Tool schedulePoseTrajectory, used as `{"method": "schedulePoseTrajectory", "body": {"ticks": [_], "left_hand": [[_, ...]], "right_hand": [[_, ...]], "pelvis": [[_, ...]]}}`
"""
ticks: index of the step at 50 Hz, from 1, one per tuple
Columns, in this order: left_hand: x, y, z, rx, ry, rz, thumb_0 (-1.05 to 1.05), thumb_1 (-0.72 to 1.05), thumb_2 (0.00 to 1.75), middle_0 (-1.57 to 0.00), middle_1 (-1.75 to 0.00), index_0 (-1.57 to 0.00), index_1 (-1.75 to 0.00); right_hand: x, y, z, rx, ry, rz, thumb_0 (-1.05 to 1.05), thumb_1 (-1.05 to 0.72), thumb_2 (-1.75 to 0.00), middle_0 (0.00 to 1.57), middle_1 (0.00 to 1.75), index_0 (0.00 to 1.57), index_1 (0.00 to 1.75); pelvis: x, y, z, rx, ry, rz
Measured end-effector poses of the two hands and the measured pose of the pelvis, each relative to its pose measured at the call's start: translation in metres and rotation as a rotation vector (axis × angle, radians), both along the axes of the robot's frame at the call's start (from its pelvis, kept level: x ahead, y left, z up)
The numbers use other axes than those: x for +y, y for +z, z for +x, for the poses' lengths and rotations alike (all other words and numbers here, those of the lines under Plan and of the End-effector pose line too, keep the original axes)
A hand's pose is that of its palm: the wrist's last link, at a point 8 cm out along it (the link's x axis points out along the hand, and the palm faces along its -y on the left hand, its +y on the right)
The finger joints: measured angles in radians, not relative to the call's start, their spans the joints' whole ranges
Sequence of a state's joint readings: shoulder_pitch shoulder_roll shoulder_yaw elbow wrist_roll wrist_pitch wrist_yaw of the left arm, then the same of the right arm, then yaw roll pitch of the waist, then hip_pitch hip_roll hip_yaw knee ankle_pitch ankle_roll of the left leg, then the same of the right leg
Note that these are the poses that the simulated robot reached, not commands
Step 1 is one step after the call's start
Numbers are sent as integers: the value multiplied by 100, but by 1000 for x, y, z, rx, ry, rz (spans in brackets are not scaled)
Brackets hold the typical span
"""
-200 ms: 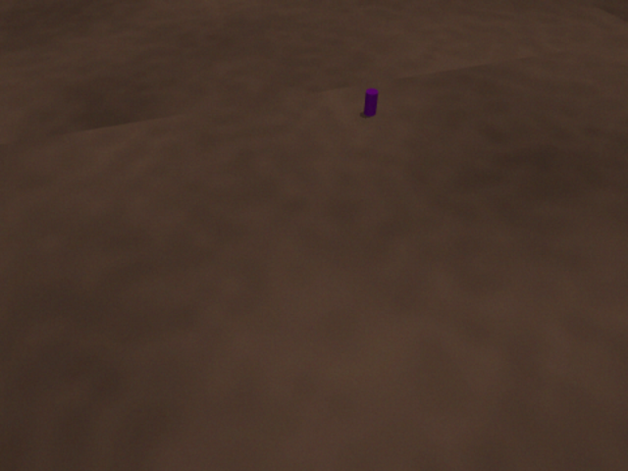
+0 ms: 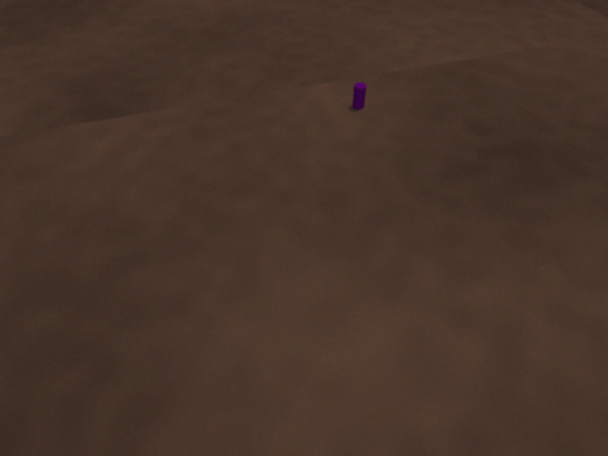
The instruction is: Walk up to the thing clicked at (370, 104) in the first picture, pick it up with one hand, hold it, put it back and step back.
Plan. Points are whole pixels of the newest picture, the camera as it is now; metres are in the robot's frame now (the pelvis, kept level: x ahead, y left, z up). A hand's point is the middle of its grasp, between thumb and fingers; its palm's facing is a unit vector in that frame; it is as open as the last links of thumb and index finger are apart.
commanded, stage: stand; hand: left
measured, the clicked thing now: (359, 96) +2.07 -0.31 -0.72
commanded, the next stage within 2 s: walk up in 0.92 s
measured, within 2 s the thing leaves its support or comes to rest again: neither
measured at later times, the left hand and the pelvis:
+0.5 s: hand out of the picture +0.08 +0.25 -0.16, palm faces -0.02 -0.94 -0.34, open 7.4 cm; pelvis +0.01 +0.00 +0.00, yaw +0 degrees
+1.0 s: hand out of the picture +0.08 +0.26 -0.15, palm faces -0.05 -0.95 -0.32, open 7.4 cm; pelvis +0.01 +0.00 +0.00, yaw -3 degrees
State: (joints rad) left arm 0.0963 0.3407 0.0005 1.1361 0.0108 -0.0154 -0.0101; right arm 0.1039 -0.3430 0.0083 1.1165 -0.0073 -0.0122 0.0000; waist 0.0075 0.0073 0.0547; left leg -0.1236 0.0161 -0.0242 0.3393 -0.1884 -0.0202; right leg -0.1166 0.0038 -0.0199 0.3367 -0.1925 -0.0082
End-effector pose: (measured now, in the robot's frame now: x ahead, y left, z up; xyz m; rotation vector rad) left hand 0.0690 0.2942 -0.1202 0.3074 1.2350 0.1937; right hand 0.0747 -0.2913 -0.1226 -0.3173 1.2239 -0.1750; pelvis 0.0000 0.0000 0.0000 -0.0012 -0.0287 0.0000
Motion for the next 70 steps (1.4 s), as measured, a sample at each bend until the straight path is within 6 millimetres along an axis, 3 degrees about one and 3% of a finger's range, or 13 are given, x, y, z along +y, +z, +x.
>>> {"method": "schedulePoseTrajectory", "body": {"ticks": [26,48,52,56,60,65,70], "left_hand": [[4,2,9,-11,-1,5,1,90,90,-20,-30,-20,-30],[9,1,1,-4,-5,-13,1,90,90,-20,-30,-20,-30],[14,5,18,8,-67,-1,1,90,90,-20,-30,-20,-30],[9,18,56,-38,-123,15,1,90,90,-20,-30,-20,-30],[-7,29,101,-81,-169,51,1,90,90,-20,-30,-20,-30],[-40,27,151,-170,-177,114,1,90,90,-20,-30,-20,-30],[-77,30,160,-142,-153,75,0,90,90,-20,-30,-20,-30]], "right_hand": [[3,1,9,-9,0,-2,1,-91,-90,21,30,21,30],[2,4,-1,-20,-13,3,1,-91,-90,21,30,21,30],[-18,9,-7,-105,-63,-8,1,-90,-90,21,30,21,30],[-52,12,-22,-83,-106,-41,1,-90,-90,21,30,21,30],[-95,6,-20,-64,-152,-64,1,-90,-90,21,30,21,30],[-149,-20,13,-49,-174,-83,1,-90,-90,21,30,21,30],[-158,-7,81,-106,-138,-30,1,-91,-90,20,30,20,30]], "pelvis": [[3,1,7,-3,2,1],[6,0,6,3,-17,5],[-1,-4,12,19,-64,20],[-18,-5,28,12,-94,30],[-44,-11,55,-5,-131,36],[-85,-34,92,-14,-148,6],[-103,-17,126,-16,-166,-9]]}}
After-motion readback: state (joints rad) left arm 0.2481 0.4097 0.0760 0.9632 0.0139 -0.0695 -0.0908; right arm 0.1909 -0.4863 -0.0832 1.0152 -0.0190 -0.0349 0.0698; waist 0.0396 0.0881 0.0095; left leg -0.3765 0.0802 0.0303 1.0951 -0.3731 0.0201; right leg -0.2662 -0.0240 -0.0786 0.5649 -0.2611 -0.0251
